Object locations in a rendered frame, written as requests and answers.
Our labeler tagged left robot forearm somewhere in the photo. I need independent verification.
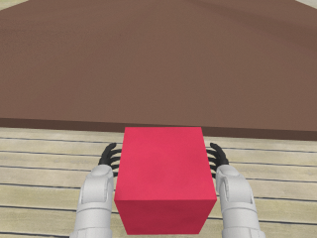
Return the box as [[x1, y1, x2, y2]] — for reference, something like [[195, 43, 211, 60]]
[[69, 165, 114, 238]]

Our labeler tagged right robot forearm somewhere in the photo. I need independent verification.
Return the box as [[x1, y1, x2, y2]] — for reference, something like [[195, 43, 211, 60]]
[[215, 165, 266, 238]]

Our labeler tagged robot left hand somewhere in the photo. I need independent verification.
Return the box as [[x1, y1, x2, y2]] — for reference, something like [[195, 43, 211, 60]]
[[98, 142, 122, 178]]

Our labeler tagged carton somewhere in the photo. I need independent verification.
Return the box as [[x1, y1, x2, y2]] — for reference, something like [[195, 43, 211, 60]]
[[114, 127, 217, 235]]

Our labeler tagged robot right hand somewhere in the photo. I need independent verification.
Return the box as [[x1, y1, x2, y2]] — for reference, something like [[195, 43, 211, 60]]
[[206, 143, 229, 179]]

